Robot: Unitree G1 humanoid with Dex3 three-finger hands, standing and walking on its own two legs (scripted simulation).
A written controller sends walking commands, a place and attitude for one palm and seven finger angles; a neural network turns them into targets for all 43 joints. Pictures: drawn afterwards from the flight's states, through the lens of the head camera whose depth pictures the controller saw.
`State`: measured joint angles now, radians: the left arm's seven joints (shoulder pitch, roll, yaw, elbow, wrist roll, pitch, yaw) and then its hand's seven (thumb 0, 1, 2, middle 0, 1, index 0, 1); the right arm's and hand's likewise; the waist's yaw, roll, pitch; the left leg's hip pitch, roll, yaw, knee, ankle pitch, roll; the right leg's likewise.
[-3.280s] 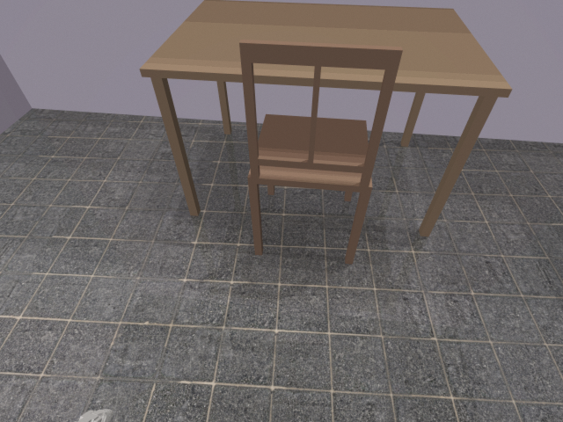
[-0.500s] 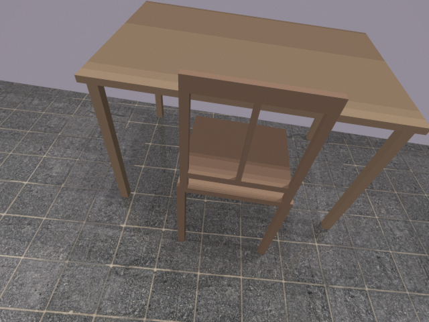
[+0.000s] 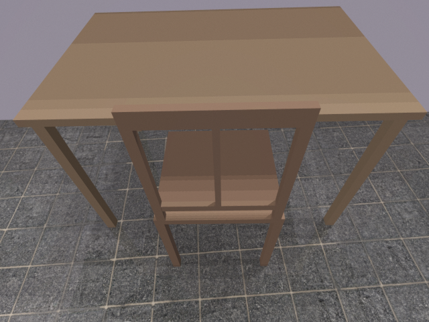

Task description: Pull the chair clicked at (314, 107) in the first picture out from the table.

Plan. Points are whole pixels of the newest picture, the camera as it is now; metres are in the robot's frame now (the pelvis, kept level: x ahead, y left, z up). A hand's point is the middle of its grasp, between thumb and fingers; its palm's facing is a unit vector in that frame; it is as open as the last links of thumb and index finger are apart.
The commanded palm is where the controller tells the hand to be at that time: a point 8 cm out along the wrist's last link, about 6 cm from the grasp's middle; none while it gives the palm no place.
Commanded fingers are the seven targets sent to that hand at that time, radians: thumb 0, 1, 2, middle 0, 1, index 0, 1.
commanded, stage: come to a stop and stand still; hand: left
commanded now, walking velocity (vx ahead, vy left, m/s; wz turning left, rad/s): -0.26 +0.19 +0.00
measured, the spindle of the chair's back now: (217, 171) +0.48 +0.01 -0.06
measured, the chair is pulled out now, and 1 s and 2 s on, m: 0.00 0.00 0.00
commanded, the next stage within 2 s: look again from close up in 0.86 s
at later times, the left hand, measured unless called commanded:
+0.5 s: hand out of the picture -0.02 +0.30 -0.16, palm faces +0.05 -0.96 -0.27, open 7.4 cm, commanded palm none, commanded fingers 0.00 0.90 0.90 -0.20 -0.30 -0.20 -0.30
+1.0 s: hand out of the picture -0.04 +0.28 -0.16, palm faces -0.01 -0.98 -0.19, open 7.3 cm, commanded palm none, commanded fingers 0.00 0.90 0.90 -0.20 -0.30 -0.20 -0.30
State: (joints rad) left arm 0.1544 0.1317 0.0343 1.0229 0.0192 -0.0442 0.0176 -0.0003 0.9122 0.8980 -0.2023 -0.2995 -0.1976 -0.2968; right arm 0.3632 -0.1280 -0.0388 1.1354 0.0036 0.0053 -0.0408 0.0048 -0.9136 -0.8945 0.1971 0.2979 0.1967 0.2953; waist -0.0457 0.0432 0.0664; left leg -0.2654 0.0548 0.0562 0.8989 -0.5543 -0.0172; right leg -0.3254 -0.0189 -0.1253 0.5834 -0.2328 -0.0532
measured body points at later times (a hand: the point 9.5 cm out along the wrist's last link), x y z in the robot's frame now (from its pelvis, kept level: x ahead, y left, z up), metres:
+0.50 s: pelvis -0.04 +0.09 +0.00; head -0.06 +0.08 +0.45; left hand -0.02 +0.35 -0.14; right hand +0.03 -0.15 -0.14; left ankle -0.02 +0.15 -0.73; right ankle -0.02 -0.04 -0.70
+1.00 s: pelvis -0.05 +0.11 +0.01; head -0.04 +0.10 +0.46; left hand -0.04 +0.33 -0.14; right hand -0.07 -0.11 -0.15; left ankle -0.02 +0.15 -0.73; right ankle -0.04 -0.01 -0.73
